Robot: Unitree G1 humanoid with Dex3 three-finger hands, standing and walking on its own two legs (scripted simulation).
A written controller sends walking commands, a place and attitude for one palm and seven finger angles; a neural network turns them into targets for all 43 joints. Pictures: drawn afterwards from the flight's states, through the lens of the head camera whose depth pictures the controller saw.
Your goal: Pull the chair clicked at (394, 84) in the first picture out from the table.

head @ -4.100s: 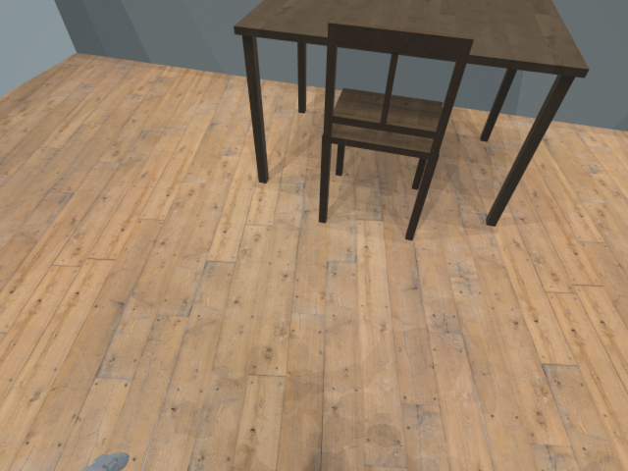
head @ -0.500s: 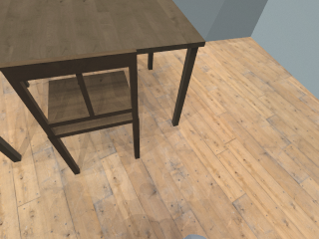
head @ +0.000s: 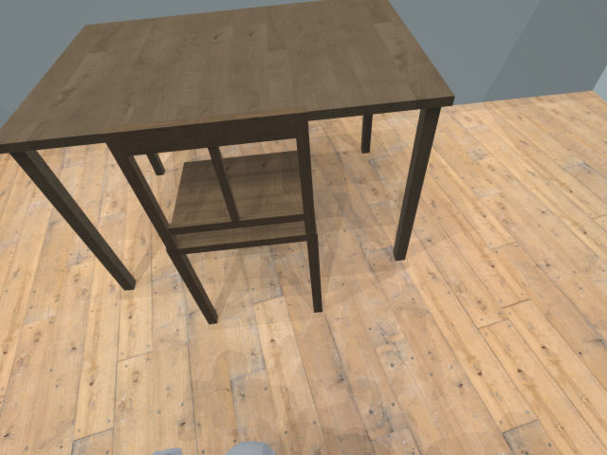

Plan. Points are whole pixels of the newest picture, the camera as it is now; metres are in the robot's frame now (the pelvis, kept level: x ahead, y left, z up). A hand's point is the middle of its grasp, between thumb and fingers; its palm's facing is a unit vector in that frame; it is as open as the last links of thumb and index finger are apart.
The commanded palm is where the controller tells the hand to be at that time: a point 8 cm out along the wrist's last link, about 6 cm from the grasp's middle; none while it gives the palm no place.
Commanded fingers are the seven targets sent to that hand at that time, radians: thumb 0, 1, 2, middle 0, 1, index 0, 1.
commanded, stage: take the last steps up to it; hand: left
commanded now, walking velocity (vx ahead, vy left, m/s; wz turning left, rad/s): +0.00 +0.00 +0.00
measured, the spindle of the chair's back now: (225, 185) +0.71 +0.23 -0.11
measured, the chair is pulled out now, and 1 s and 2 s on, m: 0.00 0.00 0.00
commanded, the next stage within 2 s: come to a stop and stand still in 0.92 s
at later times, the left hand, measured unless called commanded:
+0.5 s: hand out of the picture +0.02 +0.23 -0.18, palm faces +0.10 -0.98 -0.15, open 7.4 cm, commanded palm none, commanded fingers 0.00 0.90 0.90 -0.20 -0.30 -0.20 -0.30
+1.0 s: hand (228, 374) +0.28 +0.16 -0.17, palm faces +0.05 -0.98 -0.20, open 7.2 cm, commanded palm none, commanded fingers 0.00 0.90 0.90 -0.20 -0.30 -0.20 -0.30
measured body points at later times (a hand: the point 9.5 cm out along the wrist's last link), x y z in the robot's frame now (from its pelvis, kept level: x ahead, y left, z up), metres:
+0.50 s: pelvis +0.06 +0.04 +0.00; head +0.06 +0.07 +0.45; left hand +0.02 +0.28 -0.17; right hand +0.05 -0.19 -0.14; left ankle -0.03 +0.13 -0.74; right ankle +0.11 -0.10 -0.67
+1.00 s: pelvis +0.22 -0.02 +0.00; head +0.24 -0.02 +0.45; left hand +0.28 +0.21 -0.15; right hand +0.24 -0.25 -0.16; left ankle +0.23 +0.11 -0.69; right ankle +0.25 -0.10 -0.74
